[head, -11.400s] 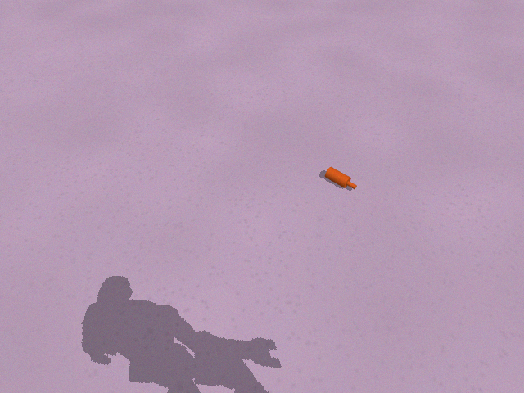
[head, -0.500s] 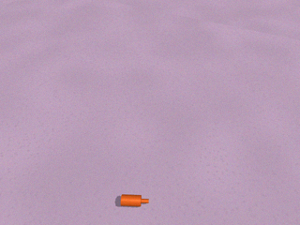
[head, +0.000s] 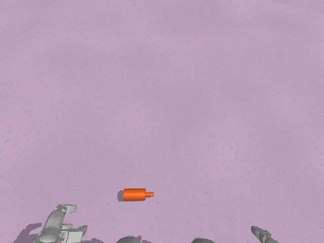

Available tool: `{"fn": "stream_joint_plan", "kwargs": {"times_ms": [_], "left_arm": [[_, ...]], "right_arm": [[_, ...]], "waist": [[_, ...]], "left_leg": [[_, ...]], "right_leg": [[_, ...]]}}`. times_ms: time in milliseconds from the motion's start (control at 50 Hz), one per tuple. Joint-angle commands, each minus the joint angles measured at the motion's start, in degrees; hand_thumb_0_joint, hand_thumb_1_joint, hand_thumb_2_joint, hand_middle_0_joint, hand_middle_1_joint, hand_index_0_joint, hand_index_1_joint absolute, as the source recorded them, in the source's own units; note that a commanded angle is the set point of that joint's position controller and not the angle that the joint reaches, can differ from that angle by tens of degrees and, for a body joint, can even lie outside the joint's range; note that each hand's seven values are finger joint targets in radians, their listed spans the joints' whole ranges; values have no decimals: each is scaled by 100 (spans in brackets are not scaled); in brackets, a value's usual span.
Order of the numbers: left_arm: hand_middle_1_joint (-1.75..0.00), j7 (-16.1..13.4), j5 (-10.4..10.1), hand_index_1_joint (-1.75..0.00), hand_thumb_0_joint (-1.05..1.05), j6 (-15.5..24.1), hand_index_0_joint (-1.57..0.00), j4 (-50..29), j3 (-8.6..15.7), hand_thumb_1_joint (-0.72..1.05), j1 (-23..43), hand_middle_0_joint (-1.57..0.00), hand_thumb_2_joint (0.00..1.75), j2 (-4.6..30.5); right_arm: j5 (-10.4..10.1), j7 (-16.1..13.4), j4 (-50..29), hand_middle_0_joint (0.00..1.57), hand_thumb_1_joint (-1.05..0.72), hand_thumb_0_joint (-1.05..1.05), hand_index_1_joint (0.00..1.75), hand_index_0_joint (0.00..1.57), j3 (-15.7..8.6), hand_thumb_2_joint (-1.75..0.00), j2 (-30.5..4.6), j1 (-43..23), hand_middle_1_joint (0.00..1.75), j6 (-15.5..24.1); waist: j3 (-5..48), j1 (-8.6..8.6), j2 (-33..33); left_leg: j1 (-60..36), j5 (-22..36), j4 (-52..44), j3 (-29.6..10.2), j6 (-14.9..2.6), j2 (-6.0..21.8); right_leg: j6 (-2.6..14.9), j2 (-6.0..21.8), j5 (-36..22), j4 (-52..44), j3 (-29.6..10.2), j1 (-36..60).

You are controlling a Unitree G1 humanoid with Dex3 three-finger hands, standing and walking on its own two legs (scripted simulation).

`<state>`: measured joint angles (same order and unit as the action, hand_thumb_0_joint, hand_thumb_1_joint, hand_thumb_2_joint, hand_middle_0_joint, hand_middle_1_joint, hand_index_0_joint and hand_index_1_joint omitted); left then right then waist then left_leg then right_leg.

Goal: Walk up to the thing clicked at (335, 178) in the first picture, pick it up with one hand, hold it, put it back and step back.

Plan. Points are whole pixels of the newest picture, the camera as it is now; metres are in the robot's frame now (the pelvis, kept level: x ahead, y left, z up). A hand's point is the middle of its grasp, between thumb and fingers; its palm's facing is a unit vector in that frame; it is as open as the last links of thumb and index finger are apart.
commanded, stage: rise first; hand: left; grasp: from above
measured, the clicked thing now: (138, 194) +0.39 +0.14 -0.73
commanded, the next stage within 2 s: none
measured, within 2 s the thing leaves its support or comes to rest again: neither
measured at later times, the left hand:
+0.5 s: hand out of the picture +0.13 +0.25 -0.23, palm faces -0.19 -0.87 -0.46, open 14.2 cm
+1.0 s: hand (103, 219) +0.22 +0.25 -0.43, palm faces -0.45 -0.45 -0.77, open 14.2 cm
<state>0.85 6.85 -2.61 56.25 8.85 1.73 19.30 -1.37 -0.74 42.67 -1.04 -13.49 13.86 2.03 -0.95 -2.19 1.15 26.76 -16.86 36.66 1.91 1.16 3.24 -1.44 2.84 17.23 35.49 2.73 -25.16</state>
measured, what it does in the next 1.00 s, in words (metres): lowers itself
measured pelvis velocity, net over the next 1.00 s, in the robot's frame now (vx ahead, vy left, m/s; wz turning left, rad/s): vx -0.06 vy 0.00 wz -0.02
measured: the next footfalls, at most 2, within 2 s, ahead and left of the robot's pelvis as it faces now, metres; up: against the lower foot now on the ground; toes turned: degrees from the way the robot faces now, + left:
none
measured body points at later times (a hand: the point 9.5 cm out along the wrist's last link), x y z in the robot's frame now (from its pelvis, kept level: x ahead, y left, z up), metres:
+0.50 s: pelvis -0.01 +0.01 -0.09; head +0.10 +0.03 +0.35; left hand +0.13 +0.30 -0.20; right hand +0.17 -0.24 -0.18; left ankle +0.01 +0.13 -0.72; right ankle +0.00 -0.14 -0.72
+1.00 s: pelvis -0.06 +0.00 -0.27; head +0.13 +0.01 +0.14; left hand +0.24 +0.27 -0.39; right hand +0.12 -0.27 -0.39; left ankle +0.01 +0.13 -0.72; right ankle +0.00 -0.14 -0.72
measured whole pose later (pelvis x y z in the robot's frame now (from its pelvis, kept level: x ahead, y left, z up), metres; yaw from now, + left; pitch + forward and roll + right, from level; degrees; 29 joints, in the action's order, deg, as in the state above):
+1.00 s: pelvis -0.06 +0.00 -0.27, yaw -1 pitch +33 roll -2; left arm -12.3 42.8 2.3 42.0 2.4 13.3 22.0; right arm 1.4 2.3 38.2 -3.9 -16.0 2.6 9.4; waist 9.6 -1.9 -0.4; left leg 104.2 -38.0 108.8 -2.7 1.2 3.7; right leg -1.3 3.5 39.5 108.1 1.0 -101.7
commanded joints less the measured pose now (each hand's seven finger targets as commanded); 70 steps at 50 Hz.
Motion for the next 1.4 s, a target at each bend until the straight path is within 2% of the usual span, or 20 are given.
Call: {"fn": "stream_joint_plan", "kwargs": {"times_ms": [0, 120, 160, 180, 300, 460, 540, 600, 660, 740, 800, 860, 880, 940, 960, 1000, 1140, 1180, 1300, 1380], "left_arm": [[-105, -174, 210, -108, 0, -283, -5, -791, 244, -46, -214, -7, 103, 1012], [-106, -253, 505, -109, 0, -117, -6, -1515, 394, -59, -505, -8, 102, 980], [-106, -254, 564, -110, 0, -90, -5, -1862, 263, -59, -585, -8, 103, 812], [-107, -280, 602, -110, 0, -87, -5, -2098, 376, -61, -710, -8, 104, 919], [-105, -299, 849, -109, 0, -312, -5, -2926, 278, -61, -1271, -9, 104, 797], [-107, -376, 1097, -109, 0, -498, -7, -3646, 198, -60, -1864, -9, 101, 664], [-106, -389, 1347, -109, 0, -376, -7, -3731, -6, -60, -1275, -9, 101, 716], [-105, -463, 1734, -108, 0, -134, -5, -3425, -124, -59, -966, -8, 101, 754], [-105, -636, 2159, -106, 0, 162, -7, -3253, -309, -57, -605, -8, 100, 725], [-104, -950, 2714, -105, 0, 516, -8, -2982, -149, -56, -182, -8, 100, 1116], [-105, -1201, 3057, -105, 0, 584, -7, -2839, -293, -56, 257, -7, 100, 1107], [-102, -1407, 3416, -104, 0, 597, -6, -2511, -122, -57, 908, -7, 102, 1437], [-101, -1452, 3548, -103, 0, 587, -5, -2432, -211, -57, 1139, -7, 103, 1389], [-102, -1573, 3733, -102, 0, 583, -7, -2023, -292, -55, 1896, -7, 101, 1411], [-103, -1619, 3816, -103, 0, 582, -6, -1891, -200, -56, 1944, -7, 102, 1567], [-102, -1634, 3950, -103, 0, 616, -6, -1841, -293, -57, 2378, -7, 104, 1652], [-102, -1721, 4408, -103, 0, 808, -5, -813, -312, -58, 3457, -7, 106, 2011], [-101, -1772, 4584, -102, 0, 875, -5, -611, -502, -58, 3690, -6, 106, 1817], [-98, -2022, 5060, -100, 0, 1047, -5, -82, -447, -57, 4286, -7, 106, 2119], [-98, -2213, 5359, -99, 0, 1108, -6, 49, -454, -56, 4743, -7, 105, 2297]], "right_arm": [[2, -42, -974, 20, -88, 0, 30, 20, -389, -90, -991, -128, 30, 291], [91, -13, -1208, 20, -88, 0, 30, 20, -487, -90, -933, 51, 30, 524], [108, -19, -1308, 20, -87, 0, 30, 20, -494, -90, -901, 21, 30, 599], [113, -34, -1358, 20, -88, 0, 30, 20, -510, -90, -899, 22, 30, 626], [124, -71, -1567, 20, -88, 0, 30, 20, -509, -90, -855, -150, 30, 723], [143, -47, -1780, 20, -90, 0, 30, 20, -469, -90, -791, -324, 30, 891], [127, -36, -1795, 20, -91, 0, 30, 20, -466, -91, -846, -465, 30, 999], [137, -4, -1720, 20, -87, 0, 30, 20, -481, -90, -881, -531, 30, 1097], [131, 47, -1624, 20, -88, 0, 30, 20, -509, -90, -961, -583, 30, 1171], [133, 125, -1421, 20, -89, 0, 30, 20, -594, -90, -1094, -661, 30, 1189], [152, 156, -1278, 20, -89, 0, 30, 20, -629, -90, -1112, -655, 30, 1140], [193, 211, -1083, 20, -89, 0, 30, 20, -666, -90, -1195, -620, 30, 1051], [204, 227, -1034, 20, -89, 0, 30, 20, -673, -90, -1193, -555, 30, 1015], [254, 241, -950, 20, -89, 0, 30, 20, -687, -90, -1181, -534, 30, 912], [260, 238, -905, 20, -89, 0, 30, 20, -695, -90, -1184, -503, 30, 882], [298, 226, -871, 20, -90, 0, 30, 20, -728, -90, -1196, -493, 30, 823], [374, 234, -637, 20, -90, 0, 30, 20, -694, -91, -1210, -357, 30, 619], [396, 258, -592, 20, -90, 0, 30, 20, -671, -91, -1194, -293, 30, 578], [470, 317, -427, 20, -90, 0, 30, 20, -606, -90, -1219, -205, 30, 469], [546, 356, -322, 20, -90, 0, 30, 20, -591, -90, -1262, -114, 30, 427]], "waist": [[1250, 193, -211], [1769, 178, -422], [1807, 105, -372], [1959, 143, -418], [2104, 78, -485], [2389, 76, -559], [2323, -66, -513], [2437, -85, -452], [2904, -90, -525], [3491, 95, -790], [3842, 34, -705], [4229, 122, -816], [4407, 99, -803], [4342, -18, -489], [4445, 84, -430], [4693, 9, -441], [4287, -131, -264], [4258, -207, -363], [4001, -285, -564], [4229, -350, -829]], "left_leg": [[-61, 882, 89, 15, -86, -327], [660, 828, 1127, -78, -84, -234], [909, 627, 1369, -108, -103, -236], [944, 692, 1451, -111, -104, -212], [1400, 236, 1860, -205, -116, -181], [2086, 192, 2646, -273, -122, -184], [2704, -326, 3092, -342, -142, -183], [3274, -635, 3581, -373, -143, -208], [3574, -443, 4048, -429, -112, -218], [3908, -157, 4697, -478, -77, -205], [4349, -184, 5171, -381, -108, -232], [4582, -116, 5562, -445, -88, -228], [4638, -48, 5737, -414, -102, -230], [5403, -757, 6070, -300, -154, -273], [5550, -850, 6190, -223, -174, -284], [5717, -1080, 6401, -158, -204, -290], [6567, -1871, 6817, -200, -259, -310], [6740, -1900, 6923, -187, -259, -323], [7031, -2093, 7192, -238, -263, -336], [6947, -1995, 7377, -234, -247, -326]], "right_leg": [[237, -305, -700, 64, 63, -15], [249, -285, -591, 1187, 34, -992], [229, -272, -437, 1402, 17, -1243], [237, -272, -502, 1505, 5, -1291], [234, -272, -81, 1898, -5, -1861], [240, -266, 3, 2715, 8, -2658], [237, -238, 395, 3182, -35, -3404], [234, -219, 620, 3677, -54, -3973], [266, -219, 476, 4285, -57, -4501], [304, -206, 369, 5056, -61, -5300], [293, -224, 284, 5359, -70, -5550], [316, -213, 315, 5839, -37, -5996], [315, -214, 264, 5940, -33, -6047], [289, -231, 726, 5999, -35, -6161], [283, -244, 828, 6005, -63, -6114], [268, -255, 1054, 6048, -95, -6142], [295, -301, 2023, 6388, -8, -6838], [301, -295, 2004, 6522, 20, -6956], [327, -297, 2131, 6908, 132, -7539], [345, -300, 1984, 7119, 192, -7729]]}}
